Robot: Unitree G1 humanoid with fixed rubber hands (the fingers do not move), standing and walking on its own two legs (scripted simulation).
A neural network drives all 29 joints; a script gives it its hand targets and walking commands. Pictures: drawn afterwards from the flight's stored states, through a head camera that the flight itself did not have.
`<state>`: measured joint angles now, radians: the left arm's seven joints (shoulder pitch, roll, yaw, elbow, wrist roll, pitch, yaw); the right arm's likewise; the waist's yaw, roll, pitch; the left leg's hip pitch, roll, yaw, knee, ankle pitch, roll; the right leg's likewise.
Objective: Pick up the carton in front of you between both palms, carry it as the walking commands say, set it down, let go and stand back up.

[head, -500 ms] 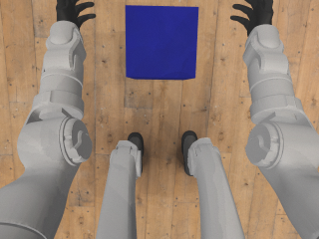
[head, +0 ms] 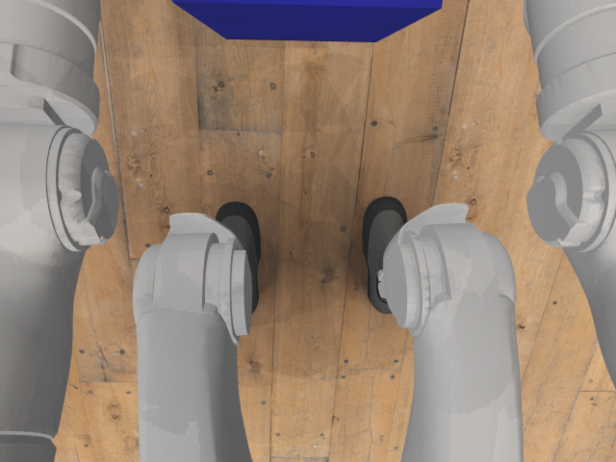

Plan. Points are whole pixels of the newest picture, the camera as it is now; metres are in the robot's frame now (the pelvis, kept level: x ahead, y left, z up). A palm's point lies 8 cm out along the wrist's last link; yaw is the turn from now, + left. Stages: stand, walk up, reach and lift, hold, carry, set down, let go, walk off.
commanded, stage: reach and lift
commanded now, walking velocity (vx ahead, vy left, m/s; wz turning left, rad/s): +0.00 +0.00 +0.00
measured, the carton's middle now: out of the picture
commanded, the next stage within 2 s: none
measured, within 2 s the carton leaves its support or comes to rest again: leaves its support in 1.00 s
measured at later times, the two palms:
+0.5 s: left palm out of the picture +0.58 +0.18 -0.19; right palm out of the picture +0.58 -0.17 -0.19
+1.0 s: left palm out of the picture +0.58 +0.16 -0.19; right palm out of the picture +0.58 -0.15 -0.18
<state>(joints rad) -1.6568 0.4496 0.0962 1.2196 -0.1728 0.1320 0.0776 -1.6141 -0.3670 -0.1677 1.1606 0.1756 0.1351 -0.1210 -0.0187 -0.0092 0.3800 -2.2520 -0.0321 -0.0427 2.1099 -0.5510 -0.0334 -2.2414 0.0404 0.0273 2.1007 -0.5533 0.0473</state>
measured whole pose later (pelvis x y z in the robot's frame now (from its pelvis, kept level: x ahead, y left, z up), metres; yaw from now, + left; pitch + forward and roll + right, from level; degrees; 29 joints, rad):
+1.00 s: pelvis +0.01 +0.00 -0.03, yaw +0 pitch +36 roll -1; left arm -1.51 0.30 0.16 0.94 -0.11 0.26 0.14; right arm -1.48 -0.25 -0.25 0.89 0.09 0.27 -0.15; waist -0.01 -0.01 0.41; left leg -2.25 -0.04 -0.04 2.25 -0.63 -0.02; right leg -2.24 0.05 0.04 2.24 -0.63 0.06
